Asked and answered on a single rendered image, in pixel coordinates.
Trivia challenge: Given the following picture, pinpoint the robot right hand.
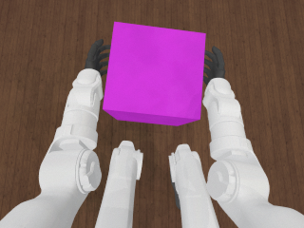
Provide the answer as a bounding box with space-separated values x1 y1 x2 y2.
202 46 226 86

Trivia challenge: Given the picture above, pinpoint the carton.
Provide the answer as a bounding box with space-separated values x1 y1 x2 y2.
103 22 206 126

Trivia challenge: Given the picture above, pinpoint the left robot forearm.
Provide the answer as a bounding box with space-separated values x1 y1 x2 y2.
39 68 104 187

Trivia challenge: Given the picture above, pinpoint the right robot foot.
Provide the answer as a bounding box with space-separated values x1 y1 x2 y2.
170 170 181 209

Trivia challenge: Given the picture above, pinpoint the robot left hand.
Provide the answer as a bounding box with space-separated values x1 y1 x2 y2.
84 39 111 77

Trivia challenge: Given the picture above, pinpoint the right robot forearm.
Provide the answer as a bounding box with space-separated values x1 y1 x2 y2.
202 78 263 170

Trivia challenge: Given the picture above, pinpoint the robot right upper arm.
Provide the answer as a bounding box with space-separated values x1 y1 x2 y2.
206 159 304 228

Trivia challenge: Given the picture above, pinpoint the robot left shin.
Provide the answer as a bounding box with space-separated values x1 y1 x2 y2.
109 141 135 168

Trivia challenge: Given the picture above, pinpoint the robot left upper arm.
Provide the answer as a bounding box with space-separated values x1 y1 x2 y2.
0 148 102 228

